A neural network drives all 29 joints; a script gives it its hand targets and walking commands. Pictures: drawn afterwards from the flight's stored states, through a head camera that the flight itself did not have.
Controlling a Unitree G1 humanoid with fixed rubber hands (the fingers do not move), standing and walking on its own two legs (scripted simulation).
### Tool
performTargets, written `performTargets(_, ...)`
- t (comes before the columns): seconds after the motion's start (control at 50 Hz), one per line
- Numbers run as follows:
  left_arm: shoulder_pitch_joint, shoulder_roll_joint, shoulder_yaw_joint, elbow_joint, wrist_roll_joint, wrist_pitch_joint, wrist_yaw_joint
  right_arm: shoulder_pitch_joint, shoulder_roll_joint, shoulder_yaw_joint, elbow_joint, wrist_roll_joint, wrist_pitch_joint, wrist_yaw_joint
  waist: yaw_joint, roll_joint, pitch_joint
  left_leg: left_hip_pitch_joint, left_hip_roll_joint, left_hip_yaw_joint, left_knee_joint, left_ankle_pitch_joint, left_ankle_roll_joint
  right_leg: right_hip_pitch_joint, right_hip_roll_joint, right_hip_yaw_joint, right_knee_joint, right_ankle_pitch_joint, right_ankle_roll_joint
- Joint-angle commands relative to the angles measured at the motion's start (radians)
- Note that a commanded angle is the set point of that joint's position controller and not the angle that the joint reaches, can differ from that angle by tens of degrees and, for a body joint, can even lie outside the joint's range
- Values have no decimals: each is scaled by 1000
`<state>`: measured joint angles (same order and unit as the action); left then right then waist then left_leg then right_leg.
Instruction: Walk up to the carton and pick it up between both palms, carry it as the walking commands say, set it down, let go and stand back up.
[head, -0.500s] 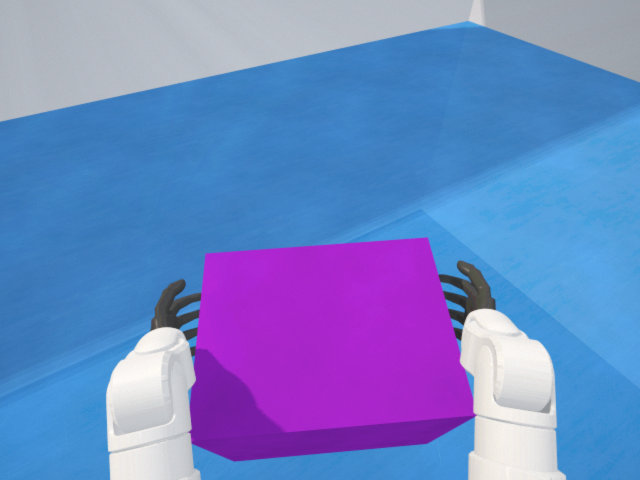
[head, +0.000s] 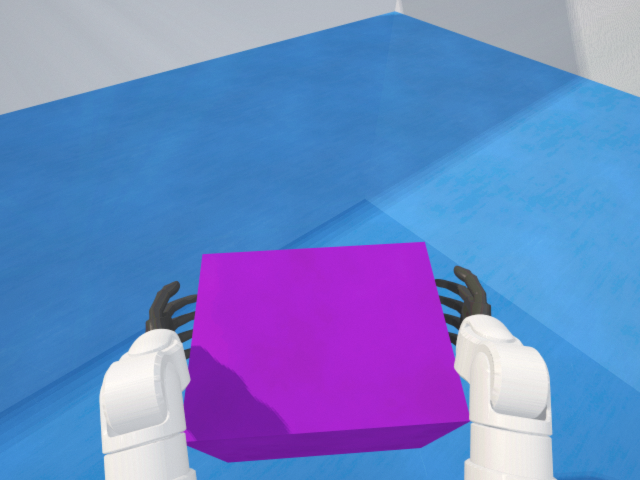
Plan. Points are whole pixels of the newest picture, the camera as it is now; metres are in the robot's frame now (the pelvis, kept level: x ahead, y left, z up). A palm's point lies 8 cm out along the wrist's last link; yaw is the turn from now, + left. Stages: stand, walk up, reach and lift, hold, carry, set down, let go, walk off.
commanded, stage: carry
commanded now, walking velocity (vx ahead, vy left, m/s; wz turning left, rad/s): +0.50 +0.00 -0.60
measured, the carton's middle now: (320, 358) +0.29 +0.01 -0.02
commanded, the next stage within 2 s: none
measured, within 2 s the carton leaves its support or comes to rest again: neither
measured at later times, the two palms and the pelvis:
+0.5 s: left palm (304, 194) +0.58 +0.03 +0.03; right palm (510, 214) +0.52 -0.32 +0.04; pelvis +0.29 -0.09 -0.01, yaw -13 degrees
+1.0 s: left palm (379, 88) +0.94 -0.14 +0.06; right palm (534, 127) +0.74 -0.43 +0.09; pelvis +0.63 -0.13 +0.00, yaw -37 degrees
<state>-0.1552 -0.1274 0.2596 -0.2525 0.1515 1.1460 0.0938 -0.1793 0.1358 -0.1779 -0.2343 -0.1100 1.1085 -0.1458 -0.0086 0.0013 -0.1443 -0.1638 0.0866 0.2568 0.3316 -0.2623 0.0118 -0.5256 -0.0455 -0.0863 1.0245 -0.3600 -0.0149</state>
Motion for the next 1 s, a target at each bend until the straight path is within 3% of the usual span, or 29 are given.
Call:
performTargets(0.0, -583, -852, -854, -129, -484, 10, -329, -443, 871, 709, -98, 429, 41, 367, -12, 104, -79, 356, 309, -222, -162, 82, 80, -286, -54, 11, 5, 83, 3)
performTargets(0.06, -525, -824, -862, -131, -467, 34, -310, -386, 830, 698, -82, 431, 65, 377, -9, 150, -34, 388, 290, -116, -137, 298, 51, -301, -43, -31, -56, 166, 4)
performTargets(0.14, -524, -815, -884, -163, -465, 45, -298, -392, 800, 692, -109, 437, 73, 395, -7, 213, 23, 376, 240, 26, -103, 494, 0, -219, -3, -113, -218, 250, -10)
performTargets(0.18, -524, -818, -896, -175, -470, 47, -294, -405, 792, 694, -125, 434, 76, 400, 0, 230, 11, 340, 213, 115, -26, 771, -37, -71, 54, -170, -344, 270, -27)
performTargets(0.22, -536, -806, -897, -185, -469, 49, -291, -403, 777, 681, -133, 428, 83, 400, 10, 268, -61, 314, 212, 144, 151, 1107, -70, 106, 152, -255, -415, 275, -27)
performTargets(0.24, -550, -804, -890, -185, -468, 50, -292, -375, 770, 673, -125, 418, 87, 401, 10, 276, -112, 308, 219, 144, 302, 1182, -89, 195, 194, -276, -450, 262, -34)
performTargets(0.26, -556, -798, -879, -181, -467, 52, -295, -350, 760, 663, -107, 405, 90, 405, 26, 265, -173, 243, 212, 150, 501, 1152, -110, 366, 221, -271, -531, 330, -56)
performTargets(0.28, -544, -790, -862, -181, -470, 52, -298, -391, 741, 656, -115, 401, 91, 406, 68, 172, -218, 14, 182, 88, 745, 762, -127, 582, 155, -112, -574, 304, -106)
performTargets(0.3, -533, -793, -844, -156, -461, 58, -306, -381, 760, 673, -121, 386, 91, 403, 38, -104, -185, -352, 45, 15, 963, -103, -137, 787, -56, 252, -574, 595, -183)
performTargets(0.32, -463, -818, -815, -56, -450, 58, -324, -360, 766, 692, -77, 365, 91, 401, 20, -165, -309, -514, -14, -193, 1153, -286, -123, 916, -239, 635, -670, 536, -318)
performTargets(0.34, -474, -849, -829, -57, -469, 50, -333, -370, 797, 705, -58, 376, 80, 401, 13, -78, -308, -555, 45, -269, 1180, -269, -95, 890, -280, 616, -701, 540, -329)
performTargets(0.38, -530, -895, -860, -113, -493, 21, -333, -428, 860, 718, -62, 418, 57, 401, 18, 13, -207, -516, 92, -286, 1066, -171, -94, 659, -244, 467, -707, 486, -275)
performTargets(0.4, -546, -912, -862, -117, -499, 7, -332, -443, 882, 712, -60, 425, 43, 399, 13, 21, -194, -477, 102, -285, 1006, -139, -100, 583, -221, 413, -720, 420, -243)
performTargets(0.44, -558, -911, -871, -154, -511, -12, -332, -429, 898, 716, -69, 426, 21, 391, 4, 0, -189, -424, 104, -270, 868, -122, -101, 509, -190, 347, -757, 342, -210)
performTargets(0.5, -518, -870, -875, -184, -505, -18, -334, -405, 894, 746, -113, 422, 7, 375, 8, -45, -152, -445, 82, -227, 658, -62, -117, 502, -161, 310, -798, 322, -212)
performTargets(0.58, -440, -814, -856, -172, -480, -2, -340, -364, 866, 768, -131, 407, 22, 362, 12, -82, -99, -511, 53, -192, 503, 92, -138, 593, -135, 300, -788, 538, -188)
performTargets(0.68, -424, -766, -838, -181, -468, 24, -343, -379, 840, 774, -147, 410, 52, 356, 17, -122, -48, -441, -4, -145, 350, 143, -127, 599, -95, 269, -715, 763, -162)
performTargets(0.74, -426, -756, -833, -186, -463, 39, -340, -375, 836, 765, -140, 413, 72, 356, 4, -135, -90, -169, -73, -76, 156, 151, -109, 515, -33, 196, -559, 994, -107)
performTargets(0.76, -435, -753, -837, -194, -465, 42, -340, -367, 831, 756, -136, 412, 74, 357, -17, -102, -165, 29, -76, -63, 93, 203, -102, 431, -9, 168, -389, 936, -82)
performTargets(0.78, -466, -747, -838, -197, -471, 45, -341, -351, 832, 741, -125, 405, 75, 358, -70, -5, -271, 301, -22, -66, 18, 236, -89, 255, 32, 111, -123, 717, -61)
performTargets(0.8, -468, -748, -838, -178, -475, 49, -347, -338, 815, 725, -108, 386, 78, 356, -55, 156, -361, 493, 255, -445, 52, 251, -21, 7, 109, 87, 83, 233, -39)
performTargets(0.82, -501, -741, -845, -165, -488, 56, -348, -316, 810, 699, -50, 385, 76, 357, -33, 344, -378, 526, 445, -751, -11, 269, 99, -172, 145, 88, 286, -164, -33)
performTargets(0.84, -523, -769, -848, -147, -486, 50, -346, -345, 840, 703, -68, 396, 71, 362, -29, 226, -353, 437, 448, -688, 1, 134, 123, -194, 45, 144, 372, -131, -54)
performTargets(0.86, -564, -798, -853, -156, -503, 38, -347, -376, 868, 703, -68, 400, 60, 366, -29, 117, -275, 323, 409, -579, -33, 70, 109, -203, 9, 144, 362, -51, -47)
performTargets(0.88, -590, -821, -852, -156, -503, 32, -345, -419, 884, 710, -82, 415, 54, 373, -20, 69, -211, 232, 380, -489, -76, -13, 77, -198, -27, 133, 309, -11, -37)
performTargets(0.92, -566, -837, -842, -127, -484, 25, -338, -430, 885, 719, -77, 428, 51, 380, -9, 94, -118, 147, 330, -347, -136, -134, 26, -178, -46, 85, 171, 16, -14)
performTargets(0.98, -563, -837, -843, -134, -478, 20, -320, -418, 862, 706, -71, 441, 54, 385, -12, 156, -76, 182, 326, -242, -195, -99, 34, -204, -50, 38, 18, 123, -2)
